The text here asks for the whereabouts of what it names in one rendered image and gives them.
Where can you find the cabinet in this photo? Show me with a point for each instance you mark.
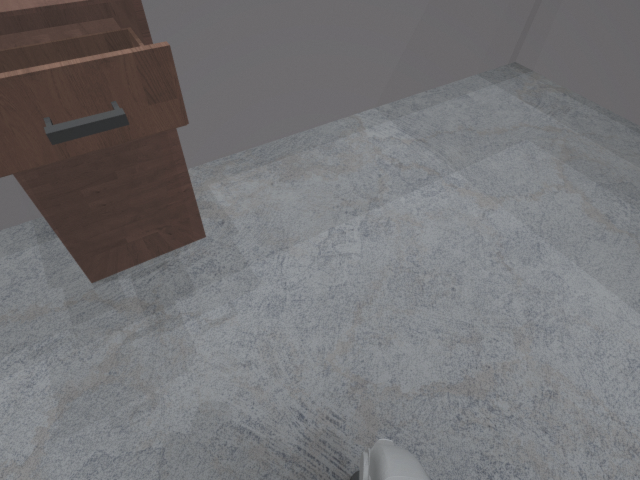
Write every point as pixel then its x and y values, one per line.
pixel 120 206

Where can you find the right robot thigh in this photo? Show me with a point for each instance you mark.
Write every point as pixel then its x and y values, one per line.
pixel 388 462

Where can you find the drawer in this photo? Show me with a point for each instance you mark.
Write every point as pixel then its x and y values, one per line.
pixel 76 77

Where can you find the robot right shin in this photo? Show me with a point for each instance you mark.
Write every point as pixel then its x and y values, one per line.
pixel 384 442

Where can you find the handle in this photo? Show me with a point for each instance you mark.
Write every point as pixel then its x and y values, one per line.
pixel 85 126

